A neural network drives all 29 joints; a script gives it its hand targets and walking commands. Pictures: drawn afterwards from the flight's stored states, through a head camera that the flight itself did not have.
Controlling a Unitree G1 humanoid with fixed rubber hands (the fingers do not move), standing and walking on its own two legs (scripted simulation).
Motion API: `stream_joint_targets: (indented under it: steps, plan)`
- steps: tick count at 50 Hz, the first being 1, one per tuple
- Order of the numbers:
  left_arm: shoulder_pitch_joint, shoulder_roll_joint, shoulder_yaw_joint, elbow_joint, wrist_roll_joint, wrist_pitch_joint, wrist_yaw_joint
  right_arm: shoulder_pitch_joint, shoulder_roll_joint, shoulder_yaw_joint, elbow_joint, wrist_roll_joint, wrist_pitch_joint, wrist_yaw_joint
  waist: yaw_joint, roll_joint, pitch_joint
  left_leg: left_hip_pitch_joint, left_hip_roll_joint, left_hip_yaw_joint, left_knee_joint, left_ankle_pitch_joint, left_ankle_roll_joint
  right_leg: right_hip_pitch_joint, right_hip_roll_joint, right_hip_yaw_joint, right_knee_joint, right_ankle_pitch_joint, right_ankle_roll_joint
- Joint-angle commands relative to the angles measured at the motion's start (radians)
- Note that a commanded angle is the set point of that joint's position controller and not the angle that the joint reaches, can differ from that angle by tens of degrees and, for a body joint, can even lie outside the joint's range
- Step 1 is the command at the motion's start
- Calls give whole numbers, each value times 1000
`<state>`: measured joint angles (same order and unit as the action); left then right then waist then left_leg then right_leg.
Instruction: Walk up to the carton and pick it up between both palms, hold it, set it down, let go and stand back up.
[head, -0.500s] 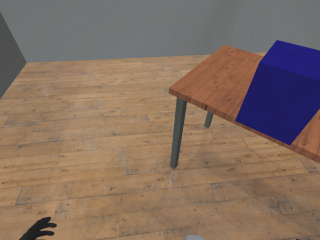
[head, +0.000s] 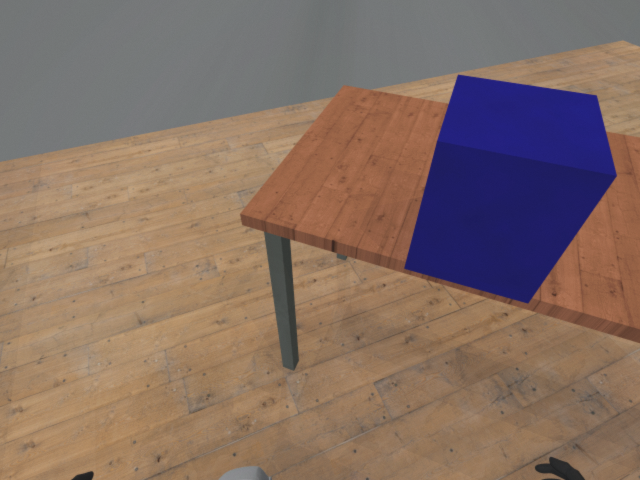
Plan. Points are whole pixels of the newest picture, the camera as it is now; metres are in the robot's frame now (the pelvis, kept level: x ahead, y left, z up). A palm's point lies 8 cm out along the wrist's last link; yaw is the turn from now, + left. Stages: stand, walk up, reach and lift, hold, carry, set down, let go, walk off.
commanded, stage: walk up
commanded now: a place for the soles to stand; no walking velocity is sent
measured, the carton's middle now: (492, 188) +0.53 -0.24 +0.09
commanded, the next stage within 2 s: none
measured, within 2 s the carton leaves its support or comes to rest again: neither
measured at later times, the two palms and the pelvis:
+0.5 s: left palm (182, 335) +0.32 +0.24 -0.06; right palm out of the picture +0.13 -0.35 -0.08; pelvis +0.09 -0.02 +0.00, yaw -14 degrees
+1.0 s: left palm (174, 347) +0.31 +0.25 -0.07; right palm out of the picture +0.09 -0.36 -0.07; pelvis +0.09 +0.00 +0.01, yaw -20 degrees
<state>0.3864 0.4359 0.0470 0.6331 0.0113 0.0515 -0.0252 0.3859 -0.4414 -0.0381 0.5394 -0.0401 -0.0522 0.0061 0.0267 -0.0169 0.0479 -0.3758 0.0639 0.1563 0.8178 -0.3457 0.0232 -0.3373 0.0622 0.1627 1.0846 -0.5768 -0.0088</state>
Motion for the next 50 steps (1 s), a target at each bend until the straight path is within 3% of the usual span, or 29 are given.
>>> stream_joint_targets:
  steps: [1,4,7,9,10,11,12,13,14,17,19,21,22,23,24,25,28,29,31,36,40,41,42,43,44,45,47,49,50]
  plan:
    - [-85,237,70,-147,17,-40,3,84,-327,-125,-86,-9,-33,-32,-81,82,137,199,424,-617,-564,-330,261,-398,-138,1,88,41,5]
    - [-120,208,62,-162,17,-40,-12,68,-326,-120,-90,-11,-36,-28,-88,162,140,177,405,-419,-502,-30,245,-342,-148,-35,-7,50,8]
    - [-80,187,57,-134,-8,-38,-19,-59,-292,-97,-123,8,-20,-19,-20,231,120,-2,322,-137,-400,253,150,-65,-134,-125,-213,204,5]
    - [-26,204,61,-97,-14,-38,-9,-114,-255,-77,-134,32,1,0,24,233,50,-108,235,11,-199,250,93,186,-53,-218,-347,429,0]
    - [-17,239,74,-90,-9,-36,-4,-73,-218,-67,-139,45,15,7,23,168,-8,-125,198,45,-78,181,60,267,-21,-210,-382,454,-10]
    - [-18,286,89,-99,-9,-33,6,-29,-203,-57,-135,52,24,12,38,49,-63,-171,171,48,34,107,31,340,-45,-122,-430,473,-39]
    - [-44,374,108,-124,-8,-32,18,-3,-188,-47,-152,59,32,14,32,-141,-104,-232,101,41,243,-82,-12,324,-222,246,-544,480,-143]
    - [-40,363,98,-154,-11,-41,33,-57,-239,-63,-181,68,50,11,55,-120,-136,-178,18,-102,335,-378,-34,219,-401,540,-680,419,-283]
    - [-48,340,93,-153,-7,-51,38,-87,-258,-73,-179,65,66,-2,57,-60,-95,-166,38,-199,372,-399,-23,172,-423,567,-680,376,-331]
    - [-182,322,65,-150,-18,-47,55,34,-257,-72,-98,73,53,-16,-29,-106,-99,-88,87,-221,205,-263,-7,122,-348,358,-587,521,-233]
    - [-242,281,37,-147,-21,-42,49,105,-261,-65,-37,68,46,-34,-58,-184,-131,45,64,-191,91,-196,-18,52,-314,292,-534,704,-203]
    - [-305,251,15,-139,-30,-38,39,106,-261,-60,3,63,41,-39,-88,-175,-152,204,37,-175,-140,-32,-7,-31,-251,188,-458,708,-148]
    - [-313,234,8,-126,-41,-37,34,74,-289,-66,10,57,34,-37,-96,-70,-144,244,99,-300,-302,82,9,-88,-187,141,-358,659,-89]
    - [-309,219,11,-120,-50,-35,32,-15,-364,-84,-14,55,28,-32,-73,51,-101,145,261,-488,-393,94,70,-110,-47,43,-231,480,-22]
    - [-280,248,32,-100,-50,-24,43,-114,-366,-78,-29,56,26,-20,-47,90,-69,30,347,-502,-358,245,165,8,-2,-47,-195,216,0]
    - [-244,266,39,-77,-39,-21,46,-142,-332,-74,-26,58,23,-10,-26,75,-54,4,352,-457,-299,329,173,59,-23,-36,-209,174,-3]
    - [-250,263,35,-39,-33,-46,37,-130,-293,-60,-3,54,40,-15,-46,60,-88,97,155,-183,-128,397,41,86,-100,71,-355,693,-65]
    - [-253,274,35,-32,-32,-45,37,-122,-276,-55,3,61,46,-12,-51,75,-115,139,103,-149,-93,317,15,74,-142,132,-386,773,-96]
    - [-268,258,30,-14,-43,-39,36,-109,-265,-52,27,67,63,-13,-63,49,-132,209,63,-163,-119,183,9,0,-153,195,-415,708,-119]
    - [-274,240,43,24,-36,-19,41,-179,-281,-68,34,54,66,-13,-55,76,-34,109,251,-235,-274,192,126,7,-10,-5,-256,518,-30]
    - [-212,259,55,50,-25,-21,33,-253,-270,-71,34,53,77,-5,-34,118,-12,41,196,-149,-224,48,89,56,-34,31,-339,471,-40]
    - [-207,273,58,54,-26,-21,33,-251,-266,-68,41,56,84,-6,-30,86,-15,39,146,-124,-167,-19,67,61,-65,111,-405,459,-61]
    - [-209,299,62,55,-27,-22,31,-247,-248,-66,39,59,91,-4,-22,11,-21,68,38,-99,-16,-121,23,-3,-152,288,-547,407,-114]
    - [-210,312,58,60,-27,-25,33,-242,-233,-61,37,71,98,-1,-19,-55,-32,105,-63,-129,79,-226,0,-73,-234,504,-682,308,-184]
    - [-230,311,54,61,-15,-33,35,-239,-226,-64,39,76,101,-5,-17,-103,-18,89,-89,-197,122,-335,8,-95,-271,636,-757,230,-227]
    - [-247,310,57,62,-11,-34,40,-221,-224,-66,45,72,97,-8,-22,-123,-20,65,-71,-237,149,-337,18,-85,-266,636,-777,160,-220]
    - [-331,293,53,71,-10,-32,48,-97,-203,-63,108,80,71,-16,-72,-174,-55,84,-33,-262,18,-229,22,-4,-259,515,-707,270,-196]
    - [-405,252,29,75,-29,-22,40,-6,-208,-55,170,73,42,-26,-127,-168,-132,283,-5,-245,-334,-4,20,-37,-164,331,-589,396,-102]
    - [-399,188,18,85,-39,-21,33,-44,-258,-68,174,55,31,-30,-117,-29,-121,310,146,-433,-498,-10,42,-101,-60,193,-401,387,-26]
